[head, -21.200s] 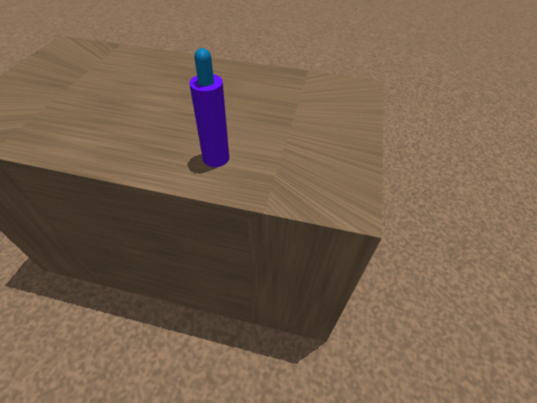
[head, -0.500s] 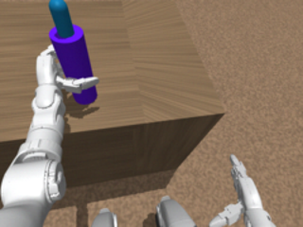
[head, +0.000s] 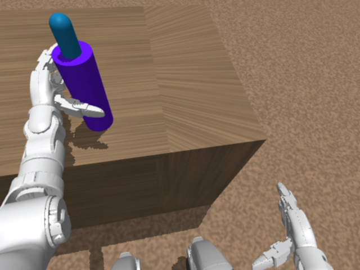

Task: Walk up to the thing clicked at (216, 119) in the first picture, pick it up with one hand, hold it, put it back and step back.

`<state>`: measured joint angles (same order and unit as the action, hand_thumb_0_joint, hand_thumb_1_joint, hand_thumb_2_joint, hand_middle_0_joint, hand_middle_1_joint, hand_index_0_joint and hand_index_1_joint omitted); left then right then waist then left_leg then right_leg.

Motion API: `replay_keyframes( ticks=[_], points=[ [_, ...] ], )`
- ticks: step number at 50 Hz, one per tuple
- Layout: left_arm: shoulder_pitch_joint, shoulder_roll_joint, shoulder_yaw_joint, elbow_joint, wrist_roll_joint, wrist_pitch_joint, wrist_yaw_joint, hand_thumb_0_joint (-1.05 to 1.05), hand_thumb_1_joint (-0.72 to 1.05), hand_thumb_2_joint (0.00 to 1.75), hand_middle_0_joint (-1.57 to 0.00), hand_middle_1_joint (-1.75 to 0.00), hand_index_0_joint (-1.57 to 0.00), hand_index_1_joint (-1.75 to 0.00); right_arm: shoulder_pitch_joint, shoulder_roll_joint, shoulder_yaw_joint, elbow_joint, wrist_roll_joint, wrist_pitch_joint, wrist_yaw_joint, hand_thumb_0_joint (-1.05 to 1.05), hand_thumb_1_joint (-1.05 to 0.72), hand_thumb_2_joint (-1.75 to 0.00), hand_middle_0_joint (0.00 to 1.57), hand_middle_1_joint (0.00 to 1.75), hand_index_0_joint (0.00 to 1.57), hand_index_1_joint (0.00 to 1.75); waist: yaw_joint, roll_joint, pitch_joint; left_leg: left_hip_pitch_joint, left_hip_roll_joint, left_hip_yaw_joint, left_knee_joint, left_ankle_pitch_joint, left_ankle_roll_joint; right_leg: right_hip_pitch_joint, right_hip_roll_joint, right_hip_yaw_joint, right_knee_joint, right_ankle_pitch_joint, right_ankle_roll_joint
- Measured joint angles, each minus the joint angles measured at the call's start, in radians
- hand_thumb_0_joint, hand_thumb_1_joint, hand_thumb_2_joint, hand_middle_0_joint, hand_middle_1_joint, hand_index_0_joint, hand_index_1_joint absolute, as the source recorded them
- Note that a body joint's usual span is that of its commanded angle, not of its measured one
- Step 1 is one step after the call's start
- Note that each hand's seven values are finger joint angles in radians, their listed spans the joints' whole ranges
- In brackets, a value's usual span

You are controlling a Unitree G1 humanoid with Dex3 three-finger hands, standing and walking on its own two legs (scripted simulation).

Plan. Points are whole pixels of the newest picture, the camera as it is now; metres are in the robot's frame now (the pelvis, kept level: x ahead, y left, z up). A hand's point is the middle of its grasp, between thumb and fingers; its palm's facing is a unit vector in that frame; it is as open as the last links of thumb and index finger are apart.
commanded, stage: withdraw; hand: left
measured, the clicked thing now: (84, 81) +0.48 +0.12 +0.13
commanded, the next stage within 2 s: rise in 0.16 s
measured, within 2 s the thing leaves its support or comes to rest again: neither
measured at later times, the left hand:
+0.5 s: hand (21, 59) +0.50 +0.22 +0.18, palm faces +0.08 -0.98 -0.19, open 17.4 cm
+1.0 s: hand out of the picture +0.27 +0.23 +0.16, palm faces +0.24 -0.91 -0.34, open 17.6 cm
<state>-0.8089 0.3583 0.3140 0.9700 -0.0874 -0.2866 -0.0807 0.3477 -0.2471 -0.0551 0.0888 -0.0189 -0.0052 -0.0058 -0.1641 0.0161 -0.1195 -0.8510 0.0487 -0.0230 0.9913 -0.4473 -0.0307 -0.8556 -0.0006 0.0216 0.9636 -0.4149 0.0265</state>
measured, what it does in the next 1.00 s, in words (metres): stands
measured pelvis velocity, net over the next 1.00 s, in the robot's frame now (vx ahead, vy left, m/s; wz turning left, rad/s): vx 0.02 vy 0.01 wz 0.03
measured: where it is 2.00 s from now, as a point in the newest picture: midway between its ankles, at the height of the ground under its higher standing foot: outside the picture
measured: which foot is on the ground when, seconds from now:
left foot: down 0.00-1.00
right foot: down 0.00-1.00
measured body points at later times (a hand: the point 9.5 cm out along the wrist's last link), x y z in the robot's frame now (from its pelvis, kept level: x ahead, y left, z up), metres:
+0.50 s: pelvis +0.02 +0.01 +0.03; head +0.07 +0.01 +0.48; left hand +0.49 +0.27 +0.19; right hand +0.17 -0.26 -0.01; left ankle +0.01 +0.14 -0.68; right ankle +0.02 -0.14 -0.68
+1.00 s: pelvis +0.02 +0.01 +0.04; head +0.04 -0.01 +0.49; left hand +0.25 +0.28 +0.18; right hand +0.19 -0.25 -0.03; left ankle +0.01 +0.14 -0.68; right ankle +0.02 -0.14 -0.68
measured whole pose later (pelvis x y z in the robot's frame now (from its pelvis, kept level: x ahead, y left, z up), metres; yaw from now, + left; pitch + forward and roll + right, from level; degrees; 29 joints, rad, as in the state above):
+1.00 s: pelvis +0.02 +0.01 +0.04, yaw +2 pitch +5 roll +0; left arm 0.27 0.33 0.21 -0.28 -0.08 -0.01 0.00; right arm 0.36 -0.23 -0.13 0.30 0.06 0.08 -0.03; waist 0.03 0.05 -0.07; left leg -0.44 0.02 -0.02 0.74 -0.39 -0.02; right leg -0.44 -0.04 0.01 0.73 -0.38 0.04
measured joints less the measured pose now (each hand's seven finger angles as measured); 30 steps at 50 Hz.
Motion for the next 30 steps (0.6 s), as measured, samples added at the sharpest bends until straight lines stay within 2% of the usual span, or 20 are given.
replay_keyframes(
  ticks=[5,11,15,17,19,22,26,30],
  points=[
    [-0.044,0.057,0.023,-0.03,-0.012,0.048,-0.013,-0.01,-0.49,0.11,-0.23,-0.13,-0.21,-0.15,-0.005,-0.006,0.008,0.02,0.012,0.012,-0.014,-0.01,0.51,-0.06,0.06,0.05,0.06,0.05,0.005,-0.002,-0.002,0.048,0.001,0.0,-0.033,0.006,0.0,0.049,0.0,-0.001,-0.035,0.007,0.0],
    [-0.158,0.143,0.005,0.076,-0.013,0.132,-0.068,-0.01,-0.52,0.06,-0.18,-0.08,-0.15,-0.1,-0.017,0.002,0.029,0.128,0.028,0.008,-0.017,-0.01,0.51,-0.06,0.06,0.05,0.06,0.05,0.019,0.006,-0.021,0.115,0.002,0.002,-0.088,0.019,0.004,0.121,0.0,-0.002,-0.1,0.024,0.002],
    [-0.184,0.156,-0.006,0.112,-0.026,0.189,-0.113,-0.01,-0.52,0.05,-0.16,-0.07,-0.14,-0.08,-0.018,0.005,0.036,0.17,0.036,0.001,-0.013,-0.01,0.52,-0.06,0.06,0.05,0.06,0.05,0.035,0.02,-0.022,0.146,-0.001,0.01,-0.12,0.028,0.009,0.153,-0.003,0.004,-0.137,0.037,0.007],
    [-0.165,0.151,-0.027,0.099,0.012,0.205,-0.109,-0.01,-0.53,0.05,-0.14,-0.06,-0.12,-0.08,-0.012,0.005,0.027,0.167,0.039,0.007,-0.008,-0.01,0.53,-0.05,0.06,0.05,0.06,0.05,0.045,0.025,-0.014,0.172,-0.003,0.018,-0.142,0.034,0.012,0.177,-0.006,0.011,-0.158,0.045,0.01],
    [-0.141,0.145,-0.042,0.094,0.036,0.227,-0.099,-0.01,-0.54,0.06,-0.12,-0.06,-0.11,-0.07,-0.007,-0.002,0.021,0.159,0.045,0.016,-0.005,-0.01,0.55,-0.05,0.06,0.05,0.06,0.05,0.051,0.029,-0.003,0.201,-0.006,0.024,-0.166,0.042,0.015,0.203,-0.009,0.016,-0.18,0.053,0.013],
    [-0.086,0.136,-0.04,0.052,0.062,0.255,-0.086,-0.01,-0.55,0.06,-0.1,-0.05,-0.09,-0.07,-0.003,-0.013,0.003,0.145,0.054,0.027,0.0,-0.01,0.56,-0.05,0.06,0.05,0.06,0.05,0.056,0.026,0.006,0.237,-0.01,0.032,-0.196,0.052,0.017,0.235,-0.013,0.023,-0.205,0.061,0.016],
    [0.002,0.144,-0.002,-0.023,0.079,0.264,-0.064,-0.01,-0.56,0.07,-0.08,-0.05,-0.07,-0.06,0.011,-0.03,-0.021,0.112,0.068,0.038,-0.003,-0.01,0.57,-0.05,0.06,0.05,0.06,0.05,0.061,0.012,0.012,0.285,-0.012,0.036,-0.226,0.059,0.017,0.279,-0.016,0.025,-0.227,0.064,0.016],
    [0.122,0.147,-0.008,-0.167,0.07,0.264,-0.045,-0.01,-0.56,0.07,-0.07,-0.04,-0.05,-0.06,0.034,-0.029,-0.04,0.119,0.073,0.024,-0.002,-0.01,0.57,-0.06,0.06,0.05,0.06,0.05,0.086,-0.002,0.003,0.316,-0.014,0.027,-0.243,0.061,0.015,0.313,-0.018,0.016,-0.243,0.063,0.013]
  ],
)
